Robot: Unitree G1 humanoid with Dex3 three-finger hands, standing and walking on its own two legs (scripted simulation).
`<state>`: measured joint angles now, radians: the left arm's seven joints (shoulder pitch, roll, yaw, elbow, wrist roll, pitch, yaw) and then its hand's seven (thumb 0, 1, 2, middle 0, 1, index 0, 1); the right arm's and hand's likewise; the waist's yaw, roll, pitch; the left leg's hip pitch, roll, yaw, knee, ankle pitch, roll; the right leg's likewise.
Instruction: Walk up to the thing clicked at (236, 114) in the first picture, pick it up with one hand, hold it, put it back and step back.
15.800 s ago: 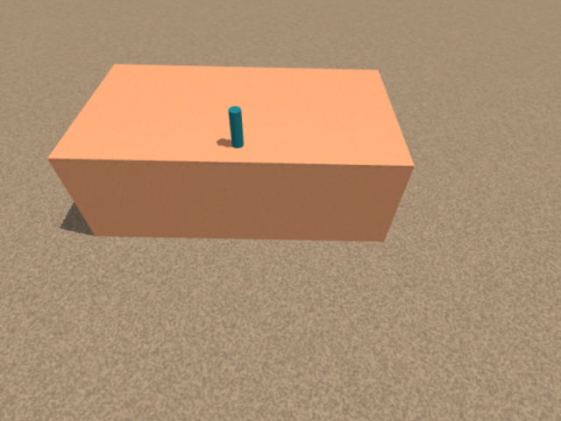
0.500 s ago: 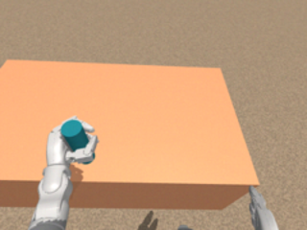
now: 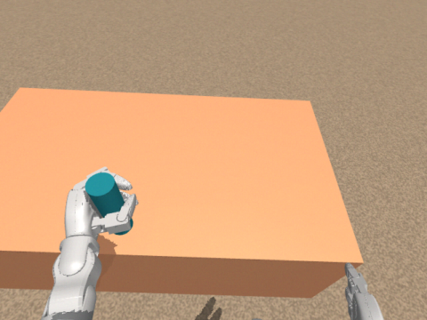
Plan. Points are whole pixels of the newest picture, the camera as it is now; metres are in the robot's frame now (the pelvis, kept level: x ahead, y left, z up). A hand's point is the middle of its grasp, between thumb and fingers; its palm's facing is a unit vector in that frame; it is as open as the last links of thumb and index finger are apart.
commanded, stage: hold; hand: left
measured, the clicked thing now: (112, 206) +0.32 +0.18 +0.05
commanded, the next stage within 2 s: crouch in 1.76 s
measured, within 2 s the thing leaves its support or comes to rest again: neither
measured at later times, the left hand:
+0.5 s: hand (120, 205) +0.32 +0.17 +0.06, palm faces +0.15 -0.99 +0.00, open 5.6 cm
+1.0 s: hand (121, 203) +0.33 +0.17 +0.05, palm faces +0.15 -0.99 +0.01, open 5.6 cm
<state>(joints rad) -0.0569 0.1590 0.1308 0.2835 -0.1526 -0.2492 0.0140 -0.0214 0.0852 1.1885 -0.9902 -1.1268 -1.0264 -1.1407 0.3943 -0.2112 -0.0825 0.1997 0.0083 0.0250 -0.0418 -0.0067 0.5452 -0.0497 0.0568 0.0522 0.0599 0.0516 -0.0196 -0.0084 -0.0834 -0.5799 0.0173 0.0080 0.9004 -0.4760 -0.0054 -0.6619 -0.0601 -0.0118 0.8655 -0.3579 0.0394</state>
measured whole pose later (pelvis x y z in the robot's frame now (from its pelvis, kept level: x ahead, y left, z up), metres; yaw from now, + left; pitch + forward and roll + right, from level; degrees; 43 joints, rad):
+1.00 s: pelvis +0.00 +0.00 +0.00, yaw +0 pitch +8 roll +0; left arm -0.08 0.16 0.14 0.33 -0.15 -0.27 0.00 -0.02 0.09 1.18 -0.98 -1.13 -1.02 -1.15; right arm 0.36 -0.21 -0.09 0.29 0.01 0.00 -0.04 -0.01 0.54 -0.05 0.06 0.05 0.06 0.05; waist -0.02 -0.01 -0.07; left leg -0.55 0.02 0.01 0.87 -0.46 -0.01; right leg -0.64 -0.06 -0.02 0.84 -0.35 0.04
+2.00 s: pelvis +0.01 +0.00 +0.01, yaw +0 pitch +8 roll -1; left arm -0.05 0.15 0.12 0.30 -0.16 -0.27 0.00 -0.02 0.09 1.18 -0.98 -1.14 -1.02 -1.15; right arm 0.35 -0.21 -0.08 0.29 0.01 -0.02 -0.04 -0.01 0.54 -0.05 0.06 0.05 0.06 0.05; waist -0.02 0.00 -0.07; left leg -0.53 0.02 0.00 0.86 -0.46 -0.01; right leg -0.61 -0.06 -0.02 0.82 -0.35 0.04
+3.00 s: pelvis -0.03 +0.00 -0.08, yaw +0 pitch +24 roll -3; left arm -0.57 0.36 0.37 1.01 -0.07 -0.60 -0.03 -0.02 0.10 1.16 -0.97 -1.13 -1.01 -1.15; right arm 0.44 -0.26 -0.06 -0.15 -0.06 0.00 0.06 -0.01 0.53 -0.05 0.06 0.05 0.07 0.05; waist -0.21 -0.03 -0.14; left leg -1.17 0.03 -0.04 1.35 -0.60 -0.01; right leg -1.22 -0.05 -0.04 1.25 -0.45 0.03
